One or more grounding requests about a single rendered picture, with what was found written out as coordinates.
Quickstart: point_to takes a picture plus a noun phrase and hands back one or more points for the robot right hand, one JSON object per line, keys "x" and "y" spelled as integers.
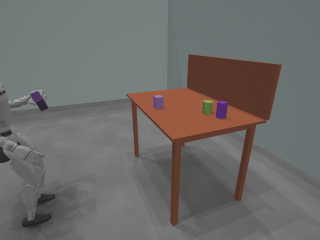
{"x": 21, "y": 152}

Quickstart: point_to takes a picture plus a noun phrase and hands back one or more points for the right robot foot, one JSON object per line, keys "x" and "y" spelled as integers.
{"x": 38, "y": 219}

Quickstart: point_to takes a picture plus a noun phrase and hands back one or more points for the left robot foot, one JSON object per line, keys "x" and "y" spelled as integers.
{"x": 45, "y": 198}

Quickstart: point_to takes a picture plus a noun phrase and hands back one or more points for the robot foot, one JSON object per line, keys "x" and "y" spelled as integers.
{"x": 38, "y": 219}
{"x": 45, "y": 198}

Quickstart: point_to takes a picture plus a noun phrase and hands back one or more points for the table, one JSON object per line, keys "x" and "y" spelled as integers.
{"x": 249, "y": 87}

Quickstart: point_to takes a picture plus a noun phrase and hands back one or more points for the robot left hand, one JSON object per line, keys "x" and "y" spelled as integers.
{"x": 31, "y": 100}

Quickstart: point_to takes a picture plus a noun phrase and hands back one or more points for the robot right forearm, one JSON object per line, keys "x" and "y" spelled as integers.
{"x": 7, "y": 144}

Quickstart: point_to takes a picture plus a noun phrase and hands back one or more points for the robot left forearm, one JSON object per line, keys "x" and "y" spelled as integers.
{"x": 18, "y": 102}

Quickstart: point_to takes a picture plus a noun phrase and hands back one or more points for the sponge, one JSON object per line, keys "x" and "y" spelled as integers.
{"x": 39, "y": 101}

